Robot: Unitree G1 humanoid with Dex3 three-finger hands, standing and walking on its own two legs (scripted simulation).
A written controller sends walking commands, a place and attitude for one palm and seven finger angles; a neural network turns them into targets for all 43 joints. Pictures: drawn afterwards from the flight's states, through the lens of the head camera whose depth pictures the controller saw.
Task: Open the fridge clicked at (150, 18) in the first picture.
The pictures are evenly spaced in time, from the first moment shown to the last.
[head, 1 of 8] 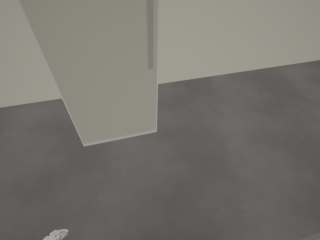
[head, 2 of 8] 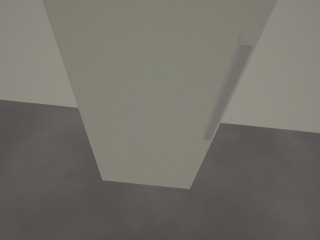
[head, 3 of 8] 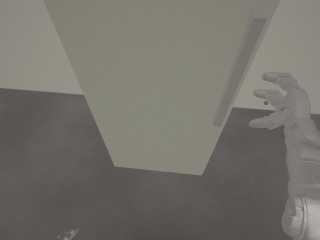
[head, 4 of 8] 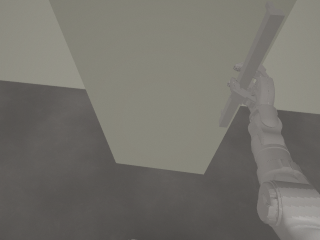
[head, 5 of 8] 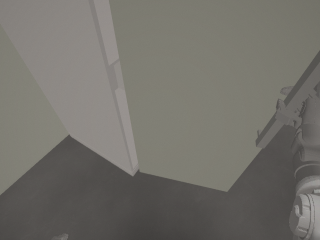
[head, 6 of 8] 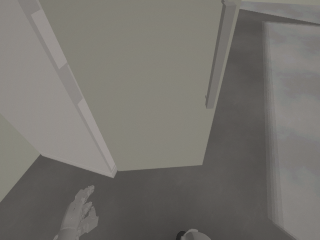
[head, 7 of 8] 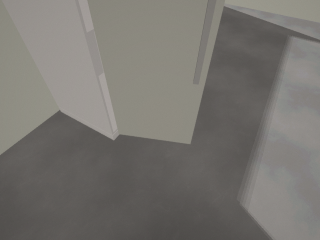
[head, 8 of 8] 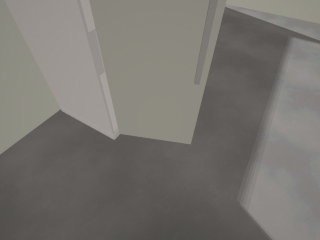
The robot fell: no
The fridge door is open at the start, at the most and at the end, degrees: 0 73 69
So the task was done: yes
